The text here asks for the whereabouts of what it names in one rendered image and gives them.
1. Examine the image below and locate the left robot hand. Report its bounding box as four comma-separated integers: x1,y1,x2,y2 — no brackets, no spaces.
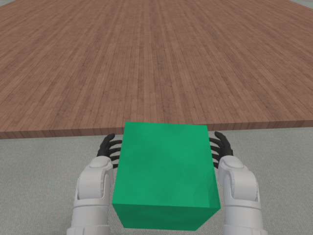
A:
97,133,122,169

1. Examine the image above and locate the robot right forearm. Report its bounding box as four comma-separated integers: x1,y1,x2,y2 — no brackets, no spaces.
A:
218,155,268,235

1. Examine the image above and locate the carton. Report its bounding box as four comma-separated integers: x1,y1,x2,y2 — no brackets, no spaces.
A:
112,121,221,231

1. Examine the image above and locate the right robot hand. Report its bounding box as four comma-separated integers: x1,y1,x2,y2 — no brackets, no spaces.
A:
209,131,233,169

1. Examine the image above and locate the robot left forearm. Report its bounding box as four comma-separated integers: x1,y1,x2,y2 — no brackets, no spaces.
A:
66,156,114,235

